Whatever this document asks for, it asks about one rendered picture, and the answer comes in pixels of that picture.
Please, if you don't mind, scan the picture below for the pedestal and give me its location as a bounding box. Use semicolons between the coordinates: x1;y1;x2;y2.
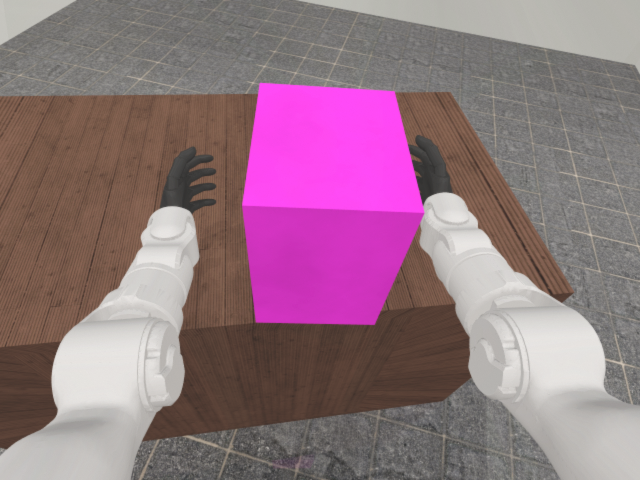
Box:
0;92;574;449

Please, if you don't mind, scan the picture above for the right robot upper arm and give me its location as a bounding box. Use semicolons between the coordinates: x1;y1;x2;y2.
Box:
468;306;640;480

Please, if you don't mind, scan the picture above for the carton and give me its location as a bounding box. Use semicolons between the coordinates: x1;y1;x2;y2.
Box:
242;83;425;325

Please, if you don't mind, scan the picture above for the robot right hand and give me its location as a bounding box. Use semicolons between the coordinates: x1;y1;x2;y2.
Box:
408;135;453;205

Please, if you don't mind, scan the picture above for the right robot forearm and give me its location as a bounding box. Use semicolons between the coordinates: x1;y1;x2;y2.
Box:
420;193;606;378

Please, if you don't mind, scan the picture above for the left robot upper arm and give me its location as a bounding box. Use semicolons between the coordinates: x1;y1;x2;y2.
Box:
0;317;185;480

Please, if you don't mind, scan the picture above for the left robot forearm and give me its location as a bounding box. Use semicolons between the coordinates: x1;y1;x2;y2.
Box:
51;206;199;408

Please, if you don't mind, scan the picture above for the robot left hand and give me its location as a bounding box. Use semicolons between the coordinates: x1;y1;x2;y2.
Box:
160;147;216;214

